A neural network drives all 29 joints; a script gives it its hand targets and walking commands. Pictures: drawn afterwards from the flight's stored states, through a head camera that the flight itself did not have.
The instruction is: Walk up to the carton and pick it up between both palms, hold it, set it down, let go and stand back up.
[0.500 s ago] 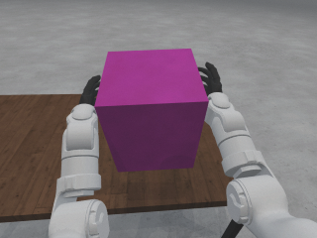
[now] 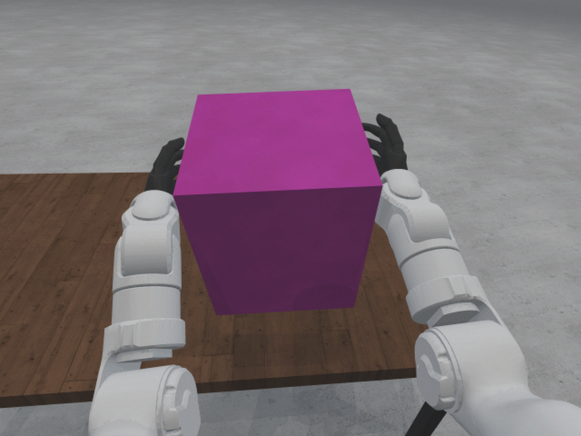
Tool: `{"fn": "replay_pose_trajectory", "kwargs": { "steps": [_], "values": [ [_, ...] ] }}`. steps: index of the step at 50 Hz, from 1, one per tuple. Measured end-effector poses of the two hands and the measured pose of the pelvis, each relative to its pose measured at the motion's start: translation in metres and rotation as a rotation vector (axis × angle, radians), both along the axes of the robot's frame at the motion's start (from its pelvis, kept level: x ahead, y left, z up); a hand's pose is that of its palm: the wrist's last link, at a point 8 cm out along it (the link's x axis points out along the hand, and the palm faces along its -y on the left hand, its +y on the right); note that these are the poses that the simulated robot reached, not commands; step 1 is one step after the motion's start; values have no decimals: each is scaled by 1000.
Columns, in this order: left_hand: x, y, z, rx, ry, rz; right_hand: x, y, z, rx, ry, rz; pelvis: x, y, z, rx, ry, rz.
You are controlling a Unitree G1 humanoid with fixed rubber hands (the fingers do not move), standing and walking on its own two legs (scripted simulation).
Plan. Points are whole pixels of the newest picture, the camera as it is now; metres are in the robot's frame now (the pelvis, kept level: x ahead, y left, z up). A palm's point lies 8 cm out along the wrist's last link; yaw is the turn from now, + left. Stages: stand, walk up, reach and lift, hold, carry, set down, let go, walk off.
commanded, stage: hold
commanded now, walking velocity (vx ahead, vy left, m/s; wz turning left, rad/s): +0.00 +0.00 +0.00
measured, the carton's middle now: (280, 207) +0.39 +0.01 +0.17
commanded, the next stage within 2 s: set down in 0.08 s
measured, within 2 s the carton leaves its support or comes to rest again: neither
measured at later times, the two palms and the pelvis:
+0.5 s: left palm (159, 193) +0.37 +0.17 +0.21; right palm (379, 166) +0.40 -0.13 +0.23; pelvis +0.01 +0.00 +0.00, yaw +0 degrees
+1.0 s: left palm (168, 224) +0.38 +0.17 +0.15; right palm (369, 188) +0.42 -0.13 +0.18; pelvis +0.02 +0.00 +0.00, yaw +0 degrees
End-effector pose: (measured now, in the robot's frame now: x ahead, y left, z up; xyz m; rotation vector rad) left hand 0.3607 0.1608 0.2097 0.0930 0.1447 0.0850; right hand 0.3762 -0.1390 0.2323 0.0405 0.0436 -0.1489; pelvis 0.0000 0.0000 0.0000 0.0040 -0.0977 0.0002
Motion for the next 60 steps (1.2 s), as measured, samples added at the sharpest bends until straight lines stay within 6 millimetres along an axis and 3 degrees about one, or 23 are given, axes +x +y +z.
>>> {"fn": "replay_pose_trajectory", "kwargs": {
  "steps": [12, 21, 29, 38, 60],
  "values": [
    [3, -1, -6, 2, 0, -3, 3, -1, -6, 3, -2, -1, -1, 0, 0, 0, -3, 0],
    [9, 4, 5, 48, -102, 13, 13, 3, 4, -78, -123, 26, 3, -1, 1, 2, 8, 1],
    [17, 8, -21, 56, -50, 30, 30, 10, -10, -107, -154, 63, 10, -4, 2, 6, 22, 1],
    [23, 1, -53, 26, -19, 43, 39, 4, -40, -99, -143, 71, 16, -5, 3, 7, 33, 2],
    [18, 3, -74, 1, 17, 85, 44, 7, -64, -98, -108, 103, 17, -5, 3, 7, 36, 2]
  ]
}}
